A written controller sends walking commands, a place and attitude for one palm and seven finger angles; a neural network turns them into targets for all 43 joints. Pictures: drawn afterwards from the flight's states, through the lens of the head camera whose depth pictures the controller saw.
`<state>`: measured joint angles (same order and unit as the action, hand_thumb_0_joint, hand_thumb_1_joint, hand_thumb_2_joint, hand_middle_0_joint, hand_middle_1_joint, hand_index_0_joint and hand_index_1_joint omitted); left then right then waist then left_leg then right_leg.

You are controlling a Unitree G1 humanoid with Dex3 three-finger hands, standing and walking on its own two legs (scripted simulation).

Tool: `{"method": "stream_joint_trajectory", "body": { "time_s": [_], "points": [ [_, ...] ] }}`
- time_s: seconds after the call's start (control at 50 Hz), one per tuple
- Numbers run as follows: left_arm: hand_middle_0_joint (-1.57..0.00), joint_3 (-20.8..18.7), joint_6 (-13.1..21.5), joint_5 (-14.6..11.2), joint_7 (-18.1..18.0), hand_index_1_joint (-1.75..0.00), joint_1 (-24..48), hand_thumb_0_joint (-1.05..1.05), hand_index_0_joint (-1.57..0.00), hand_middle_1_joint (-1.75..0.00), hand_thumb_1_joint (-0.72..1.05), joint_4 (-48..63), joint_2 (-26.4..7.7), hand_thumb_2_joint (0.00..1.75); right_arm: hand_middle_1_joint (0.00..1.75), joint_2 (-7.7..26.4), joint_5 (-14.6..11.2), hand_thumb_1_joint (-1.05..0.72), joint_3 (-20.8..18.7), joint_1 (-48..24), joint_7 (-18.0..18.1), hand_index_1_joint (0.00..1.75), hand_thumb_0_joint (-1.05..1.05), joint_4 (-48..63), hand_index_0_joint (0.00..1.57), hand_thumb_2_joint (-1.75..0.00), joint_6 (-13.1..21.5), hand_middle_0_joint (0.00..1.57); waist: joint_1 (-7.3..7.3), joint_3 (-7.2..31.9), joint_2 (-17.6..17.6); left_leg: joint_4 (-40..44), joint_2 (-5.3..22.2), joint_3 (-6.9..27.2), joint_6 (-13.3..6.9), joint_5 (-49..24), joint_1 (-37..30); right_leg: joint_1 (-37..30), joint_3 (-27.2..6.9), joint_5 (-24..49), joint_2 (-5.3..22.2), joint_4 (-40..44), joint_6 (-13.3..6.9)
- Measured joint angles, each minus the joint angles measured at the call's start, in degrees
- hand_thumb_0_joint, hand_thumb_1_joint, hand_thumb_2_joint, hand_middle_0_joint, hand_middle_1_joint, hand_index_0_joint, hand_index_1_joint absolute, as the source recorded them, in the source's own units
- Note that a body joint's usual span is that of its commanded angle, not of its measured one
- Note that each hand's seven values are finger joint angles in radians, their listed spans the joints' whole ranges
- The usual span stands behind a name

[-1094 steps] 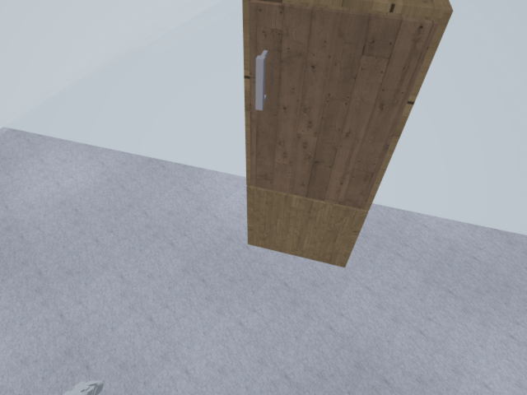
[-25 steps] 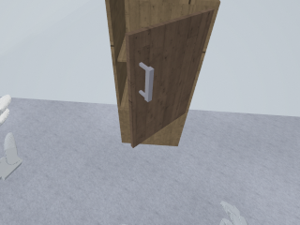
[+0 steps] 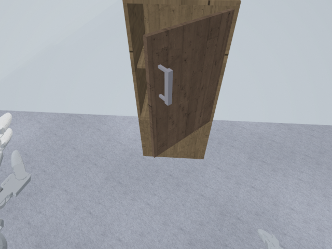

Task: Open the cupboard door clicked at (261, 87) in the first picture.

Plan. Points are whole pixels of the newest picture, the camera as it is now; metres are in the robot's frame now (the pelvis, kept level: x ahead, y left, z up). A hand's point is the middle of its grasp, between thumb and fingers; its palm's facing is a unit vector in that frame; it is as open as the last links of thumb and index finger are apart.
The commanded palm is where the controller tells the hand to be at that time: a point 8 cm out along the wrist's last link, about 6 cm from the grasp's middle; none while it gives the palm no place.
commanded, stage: stop stepping back and stand still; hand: left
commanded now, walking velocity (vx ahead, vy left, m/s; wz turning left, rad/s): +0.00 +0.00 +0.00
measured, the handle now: (164, 85) +0.61 +0.05 +0.08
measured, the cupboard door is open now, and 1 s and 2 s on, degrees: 43 43 43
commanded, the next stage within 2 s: let the arm hang, fingers relaxed in 0.46 s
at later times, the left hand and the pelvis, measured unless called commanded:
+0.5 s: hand (15, 186) +0.18 +0.28 +0.15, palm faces +0.40 -0.80 -0.45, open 7.4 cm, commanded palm +0.12 +0.32 +0.18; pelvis -0.02 +0.02 +0.01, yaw +0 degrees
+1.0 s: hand out of the picture -0.06 +0.19 -0.18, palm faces +0.04 -0.99 -0.15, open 7.2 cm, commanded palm none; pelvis -0.02 +0.01 +0.00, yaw +2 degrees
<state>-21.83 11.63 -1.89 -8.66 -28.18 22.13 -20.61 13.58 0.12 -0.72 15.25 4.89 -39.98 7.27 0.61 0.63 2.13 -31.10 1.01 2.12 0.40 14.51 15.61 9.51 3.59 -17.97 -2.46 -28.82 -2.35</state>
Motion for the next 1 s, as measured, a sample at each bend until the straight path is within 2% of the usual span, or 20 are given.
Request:
{"method": "stream_joint_trajectory", "body": {
  "time_s": [0.1, 0.26, 0.42, 0.56, 0.6, 0.64, 0.7, 0.78, 0.88, 1.0],
  "points": [
    [-0.21, 0.35, -1.37, 0.07, 0.73, -0.30, -0.81, 0.01, -0.21, -0.30, 0.88, 1.31, -0.02, 0.90, 0.30, -1.06, 0.08, -0.90, 0.73, -2.51, -0.34, 0.30, 0.02, 2.01, 0.20, -0.90, 0.58, 0.20, -0.40, -1.83, -1.36, 2.17, -0.44, -1.16, -0.23, -2.11, -0.97, -0.53, -1.12, 1.82, 0.59, 1.85, 0.71],
    [-0.21, -0.55, 0.26, -0.26, 1.08, -0.30, -3.58, 0.01, -0.22, -0.30, 0.88, 4.55, -2.99, 0.89, 0.30, -2.55, 0.34, -0.90, 1.87, -3.88, -0.62, 0.30, 0.02, 4.87, 0.20, -0.90, 1.17, 0.20, -0.53, -2.00, -1.72, 4.72, -0.35, -1.33, -0.59, -4.35, -0.45, -0.40, -1.31, 4.67, 0.48, 5.38, 1.10],
    [-0.21, 0.04, -1.11, -0.12, 0.71, -0.30, -2.33, 0.01, -0.22, -0.30, 0.88, 2.05, -1.23, 0.90, 0.30, -2.18, 0.31, -0.90, 2.09, -3.27, -0.36, 0.30, 0.02, 3.84, 0.20, -0.90, 0.65, 0.20, 0.24, -2.12, -1.08, 6.05, -0.93, -1.21, -1.20, -5.42, -0.36, -0.64, -1.15, 5.87, 1.02, 7.14, 1.74],
    [-0.21, 0.44, -1.49, 0.02, 0.56, -0.30, -2.44, 0.02, -0.22, -0.30, 0.88, 2.99, -1.13, 0.90, 0.30, -2.36, 0.36, -0.90, 2.11, -2.65, -0.25, 0.30, 0.02, 3.11, 0.20, -0.90, 0.67, 0.20, 0.03, -2.67, -1.51, 6.65, -1.33, -1.11, -1.43, -5.67, -0.66, -0.96, -1.03, 5.97, 1.40, 7.63, 1.98],
    [-0.21, 3.61, -0.83, 1.81, 2.92, -0.30, 1.57, 0.01, -0.21, -0.30, 0.89, -5.08, -2.14, 0.90, 0.30, -0.82, 0.20, -0.90, 1.20, -3.53, -2.63, 0.30, 0.02, -0.33, 0.20, -0.90, 1.97, 0.20, 0.21, -1.41, -0.34, 4.18, -1.71, -0.55, -1.65, -5.02, 1.99, 1.41, -0.32, 5.03, 1.73, 5.11, 2.04],
    [-0.20, 8.71, -4.67, 2.77, 5.64, -0.30, 7.69, 0.00, -0.21, -0.30, 0.89, -19.05, -2.03, 0.90, 0.30, 1.37, 0.36, -0.90, 0.68, -5.52, -4.26, 0.30, 0.01, -4.45, 0.20, -0.90, -0.26, 0.20, 0.49, -0.52, 1.14, 1.39, -2.35, -0.42, -2.04, -3.99, 4.06, 3.82, -0.07, 3.20, 2.41, 1.24, 2.20],
    [-0.20, 14.78, -10.88, 3.55, 7.96, -0.30, 13.96, 0.00, -0.20, -0.30, 0.90, -40.95, 0.13, 0.90, 0.30, 3.12, 0.95, -0.90, 0.55, -7.91, -5.07, 0.30, 0.01, -8.70, 0.20, -0.90, -3.78, 0.20, -0.59, -0.55, 1.79, -0.84, -3.10, -0.80, -2.49, -2.99, 5.10, 5.73, -0.37, 1.22, 3.27, -2.89, 2.52],
    [-0.20, 20.05, -14.59, 3.60, 9.13, -0.30, 16.02, 0.01, -0.20, -0.30, 0.90, -62.01, 4.44, 0.90, 0.30, 3.20, 1.50, -0.90, 0.59, -7.84, -5.19, 0.30, 0.01, -11.84, 0.20, -0.90, -6.19, 0.20, -2.23, -2.21, -0.25, -0.43, -3.18, -1.19, -2.17, -3.17, 4.16, 5.51, -0.77, 0.76, 3.41, -3.80, 2.14],
    [-0.20, 22.71, -14.78, 3.10, 8.94, -0.30, 13.91, 0.01, -0.21, -0.30, 0.92, -76.75, 9.82, 0.89, 0.30, 2.03, 1.55, -0.90, 0.68, -4.56, -4.56, 0.30, 0.01, -16.61, 0.20, -0.90, -7.96, 0.20, -2.02, -4.35, -3.07, 1.88, -2.65, -0.52, -1.60, -4.29, 2.53, 3.53, -0.19, 2.03, 2.78, -0.95, 1.60],
    [-0.20, 21.88, -13.72, 2.43, 8.69, -0.30, 10.16, 0.01, -0.21, -0.30, 0.94, -85.75, 10.28, 0.89, 0.30, -0.54, 1.25, -0.90, 0.75, -0.43, -3.63, 0.30, 0.01, -22.41, 0.20, -0.90, -9.10, 0.20, -0.53, -5.10, -3.16, 3.56, -2.14, 0.91, -1.02, -4.95, 1.25, 1.03, 1.16, 3.35, 2.04, 2.64, 1.05]
  ]
}}
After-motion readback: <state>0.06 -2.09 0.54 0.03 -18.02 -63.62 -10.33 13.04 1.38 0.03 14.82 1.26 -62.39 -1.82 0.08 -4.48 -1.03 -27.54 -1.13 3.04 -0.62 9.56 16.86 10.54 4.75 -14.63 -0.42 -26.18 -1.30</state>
